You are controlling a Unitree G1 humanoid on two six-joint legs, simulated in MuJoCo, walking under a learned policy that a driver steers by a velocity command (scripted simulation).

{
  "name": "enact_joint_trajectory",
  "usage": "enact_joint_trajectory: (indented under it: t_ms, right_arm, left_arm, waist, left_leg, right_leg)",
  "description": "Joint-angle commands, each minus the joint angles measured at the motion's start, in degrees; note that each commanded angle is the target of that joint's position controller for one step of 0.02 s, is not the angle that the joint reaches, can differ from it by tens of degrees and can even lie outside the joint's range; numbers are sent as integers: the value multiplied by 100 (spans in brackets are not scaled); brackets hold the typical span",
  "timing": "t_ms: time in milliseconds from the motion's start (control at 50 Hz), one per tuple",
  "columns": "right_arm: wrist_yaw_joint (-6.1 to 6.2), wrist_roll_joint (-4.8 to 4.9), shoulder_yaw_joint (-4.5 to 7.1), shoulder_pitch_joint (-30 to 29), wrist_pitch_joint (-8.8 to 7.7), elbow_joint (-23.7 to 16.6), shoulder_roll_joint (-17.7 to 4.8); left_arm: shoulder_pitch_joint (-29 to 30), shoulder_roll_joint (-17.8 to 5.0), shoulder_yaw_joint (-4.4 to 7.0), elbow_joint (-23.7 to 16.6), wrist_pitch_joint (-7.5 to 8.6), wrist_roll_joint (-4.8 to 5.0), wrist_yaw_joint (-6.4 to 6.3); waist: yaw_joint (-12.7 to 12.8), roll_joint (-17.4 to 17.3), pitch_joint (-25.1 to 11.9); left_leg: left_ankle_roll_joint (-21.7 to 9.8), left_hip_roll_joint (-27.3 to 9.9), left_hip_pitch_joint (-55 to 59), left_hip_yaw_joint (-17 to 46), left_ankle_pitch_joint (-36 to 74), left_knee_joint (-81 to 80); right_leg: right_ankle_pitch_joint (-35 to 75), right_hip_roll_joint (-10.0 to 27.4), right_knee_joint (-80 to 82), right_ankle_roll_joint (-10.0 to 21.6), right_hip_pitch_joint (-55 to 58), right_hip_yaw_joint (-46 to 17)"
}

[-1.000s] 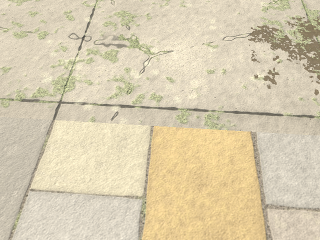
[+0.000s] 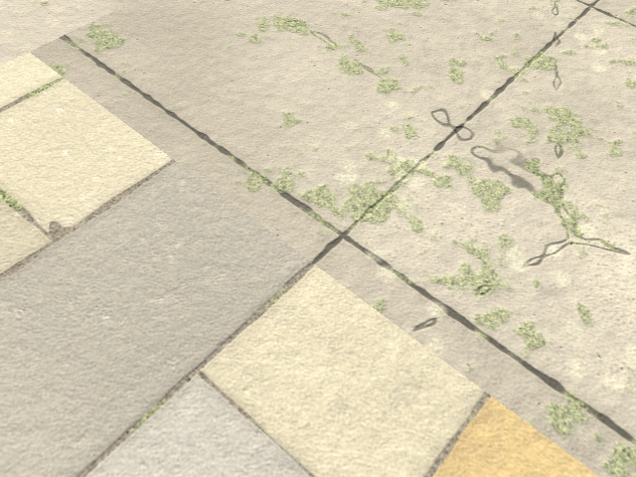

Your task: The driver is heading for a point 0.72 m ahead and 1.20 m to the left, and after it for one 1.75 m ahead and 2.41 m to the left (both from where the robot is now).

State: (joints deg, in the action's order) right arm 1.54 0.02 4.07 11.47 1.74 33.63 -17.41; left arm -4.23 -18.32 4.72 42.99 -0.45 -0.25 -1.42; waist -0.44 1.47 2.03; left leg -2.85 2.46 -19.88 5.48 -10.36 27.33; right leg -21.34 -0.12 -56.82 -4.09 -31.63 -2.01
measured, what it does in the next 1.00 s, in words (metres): steps on the spot, turning left: right foot, then left foot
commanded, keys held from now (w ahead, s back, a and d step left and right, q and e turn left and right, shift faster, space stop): q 0.56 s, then w+q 0.44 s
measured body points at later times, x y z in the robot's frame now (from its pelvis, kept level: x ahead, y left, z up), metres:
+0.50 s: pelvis +0.00 -0.02 +0.00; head +0.04 -0.02 +0.45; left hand +0.05 +0.29 -0.10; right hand +0.23 -0.25 -0.10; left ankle -0.05 +0.11 -0.69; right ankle +0.03 -0.15 -0.74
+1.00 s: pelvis +0.07 +0.06 +0.00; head +0.08 +0.09 +0.45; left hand +0.10 +0.39 -0.08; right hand +0.28 -0.16 -0.09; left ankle -0.06 +0.11 -0.74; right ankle +0.25 -0.01 -0.71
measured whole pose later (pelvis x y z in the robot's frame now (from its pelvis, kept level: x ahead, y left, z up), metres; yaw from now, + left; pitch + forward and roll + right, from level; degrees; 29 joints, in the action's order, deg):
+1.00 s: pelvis +0.07 +0.06 +0.00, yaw +35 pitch +3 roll -1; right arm 1.1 1.4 3.6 22.5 -1.5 38.5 -16.9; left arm -3.3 -17.9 4.3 40.7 4.9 0.8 1.9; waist -3.9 1.9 -0.1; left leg -2.8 3.4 -6.2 11.2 -18.0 22.2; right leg -6.7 -0.1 -31.8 -2.7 -28.8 -4.2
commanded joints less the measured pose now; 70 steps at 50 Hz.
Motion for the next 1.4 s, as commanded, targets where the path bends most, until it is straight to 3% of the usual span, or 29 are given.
enact_joint_trajectory:
  t_ms: [20,120,180,200,220,240,260,320,380,440,540,580,600,620,640,660,680,720,800,960,1020,1060,1080,1100,1120,1140,1200,1280,1400]
  right_arm:
    - [64,13,317,-142,-35,-447,-1033]
    - [-19,45,329,-211,30,-493,-1044]
    - [-2,150,310,-428,79,-541,-981]
    - [19,134,267,-314,79,-556,-806]
    - [6,92,201,-9,59,-610,-521]
    - [5,53,333,-99,-14,-643,-947]
    - [-11,45,453,-1,-25,-523,-1258]
    - [-7,89,417,156,128,-265,-930]
    - [-48,159,285,-254,132,-445,-598]
    - [-109,105,194,-477,118,-582,-463]
    - [-216,122,237,-269,156,-576,-589]
    - [-238,125,280,128,174,-422,-561]
    - [-200,145,356,460,172,-287,-683]
    - [-136,187,505,935,131,-217,-1140]
    - [-159,98,578,1203,-13,-309,-1755]
    - [-221,-21,481,1239,-210,-286,-1405]
    - [-213,-15,356,1007,-325,-221,-1121]
    - [-140,75,230,524,-357,-253,-846]
    - [-18,-6,185,608,-419,-207,-828]
    - [-19,163,263,1041,-404,142,-1027]
    - [-45,155,250,971,-369,173,-981]
    - [-42,157,179,851,-340,142,-743]
    - [-47,98,83,739,-356,64,-468]
    - [-28,137,-35,976,-405,-141,-78]
    - [6,253,19,1186,-455,-194,-438]
    - [-4,275,126,988,-445,-66,-831]
    - [-81,147,149,415,-409,-94,-709]
    - [-164,141,37,198,-348,-191,-305]
    - [-333,86,-142,-750,-509,-359,-43]
  left_arm:
    - [105,-309,41,-396,77,16,28]
    - [33,-397,73,-452,139,71,131]
    - [-417,-421,128,-354,206,50,187]
    - [-621,-688,209,-323,200,-19,166]
    - [-490,-1210,310,-382,141,-117,122]
    - [-517,-1090,293,-416,156,-249,130]
    - [-235,-809,203,-558,179,-208,88]
    - [124,-461,97,-655,138,-6,-21]
    - [-228,-562,123,-594,38,-58,-98]
    - [-375,-791,208,-562,-28,-46,-94]
    - [-311,-1024,292,-523,-22,112,17]
    - [-281,-978,287,-470,-8,231,34]
    - [-515,-752,231,-365,9,210,57]
    - [-517,-305,96,-426,24,24,111]
    - [24,-179,22,-921,110,-95,96]
    - [433,-525,124,-1002,229,67,98]
    - [446,-720,190,-994,299,185,146]
    - [189,-800,253,-755,372,50,152]
    - [148,-517,178,-592,518,-1,225]
    - [846,-387,45,-790,648,122,335]
    - [588,-558,107,-782,737,152,355]
    - [-112,-671,197,-603,792,114,308]
    - [-831,-882,277,-518,811,46,252]
    - [-1584,-1428,391,-404,778,-86,210]
    - [-1758,-1301,378,-272,734,-25,278]
    - [-1465,-840,241,-357,702,41,265]
    - [-964,-357,71,-381,620,-33,173]
    - [-1049,-430,78,-191,691,-3,152]
    - [-1265,-722,95,96,625,102,159]
  waist:
    - [15,-958,-970]
    - [-45,-1115,-886]
    - [241,-1069,-885]
    - [214,-711,-983]
    - [-132,840,-860]
    - [29,1462,-697]
    - [-58,935,-604]
    - [-107,574,-350]
    - [163,756,-373]
    - [327,892,-580]
    - [237,1035,-636]
    - [-6,871,-721]
    - [-80,512,-803]
    - [-185,-831,-794]
    - [-318,-1978,-739]
    - [-614,-1366,-745]
    - [-408,-1290,-360]
    - [-139,-1083,-79]
    - [-74,-887,-157]
    - [-362,-919,76]
    - [-198,-1060,-27]
    - [182,-1050,-298]
    - [539,-769,-815]
    - [595,732,-1539]
    - [471,1557,-1465]
    - [486,939,-774]
    - [300,464,-17]
    - [229,410,84]
    - [425,182,253]
  left_leg:
    - [-1066,-1285,1044,1527,1644,-515]
    - [-1032,-1194,910,2188,1336,-417]
    - [-697,-861,665,2244,1096,-87]
    - [-401,-575,134,1980,247,342]
    - [2,301,-978,857,-1661,1521]
    - [305,460,-1570,342,-2732,2867]
    - [442,153,-1593,438,-2378,3757]
    - [720,13,-1780,219,-1513,4475]
    - [857,-149,-1846,-216,-1216,3755]
    - [864,-379,-1406,-421,-1327,2768]
    - [570,-350,-316,-837,-1056,1273]
    - [265,-156,507,-1064,-311,157]
    - [58,-69,1335,-927,-159,-182]
    - [-371,-1052,2325,609,39,-616]
    - [-1587,-2322,2533,3144,-926,-1034]
    - [-1829,-2387,2276,3454,-2054,-1480]
    - [-1537,-2165,2017,3059,-2778,-1616]
    - [-1109,-1691,1625,2301,-2427,-1624]
    - [-969,-1245,1373,1594,-1113,-1695]
    - [-964,-1179,983,1757,-844,-1335]
    - [-883,-1188,1005,2117,-570,-1025]
    - [-655,-886,769,2049,-239,-442]
    - [-416,-581,254,1691,-222,632]
    - [28,189,-1374,746,-1445,2616]
    - [173,109,-2466,563,-2398,3861]
    - [204,-238,-2763,619,-1936,4360]
    - [231,-695,-2458,342,-870,4169]
    - [328,-815,-2380,111,-414,3748]
    - [295,-667,-1821,-393,908,1530]
  right_leg:
    - [94,-42,743,-38,90,-182]
    - [-52,-211,1755,78,696,-238]
    - [949,-186,3336,296,1645,-122]
    - [1393,450,3583,535,2331,-539]
    - [2449,1704,3738,1206,2805,-1789]
    - [2976,2482,3988,2058,2451,-2751]
    - [2993,2377,3923,2068,2323,-2354]
    - [2802,1581,3753,1555,2331,-1054]
    - [2902,1431,3821,1614,2707,-514]
    - [3012,1617,3763,1669,2936,-298]
    - [2966,1828,3573,1530,2642,-13]
    - [2196,1741,3180,1210,2327,247]
    - [1186,1545,2701,911,1729,522]
    - [-469,964,1096,439,362,1116]
    - [-1807,49,-313,186,-1484,742]
    - [-1537,197,-925,293,-1744,-129]
    - [-943,369,-885,458,-1812,-251]
    - [15,503,-419,434,-1530,-211]
    - [1298,246,510,232,-882,-27]
    - [1513,-55,2520,105,96,-153]
    - [1237,-114,2809,253,755,-158]
    - [1383,-76,3255,464,1906,-60]
    - [1188,495,3230,750,3090,-576]
    - [103,1773,3607,1432,4838,-2527]
    - [-1267,2423,4158,1849,4923,-4228]
    - [-1552,2268,4258,1722,4370,-3677]
    - [363,1616,4443,1373,3134,-1773]
    - [1676,1451,4758,1460,2707,-701]
    - [2500,1273,4905,1419,2659,291]
Keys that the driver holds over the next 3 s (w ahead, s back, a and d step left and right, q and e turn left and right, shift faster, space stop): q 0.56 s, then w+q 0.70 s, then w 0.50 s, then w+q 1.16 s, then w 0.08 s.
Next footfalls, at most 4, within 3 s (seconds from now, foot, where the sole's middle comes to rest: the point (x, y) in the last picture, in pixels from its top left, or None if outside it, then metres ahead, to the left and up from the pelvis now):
0.20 right None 0.07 -0.14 -0.78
0.62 left None -0.02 0.12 -0.78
1.08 right None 0.28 0.04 -0.78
1.56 left None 0.31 0.45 -0.78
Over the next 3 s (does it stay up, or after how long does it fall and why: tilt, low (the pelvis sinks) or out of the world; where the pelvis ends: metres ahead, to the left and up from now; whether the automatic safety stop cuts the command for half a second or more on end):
stays up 0.64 0.93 0.00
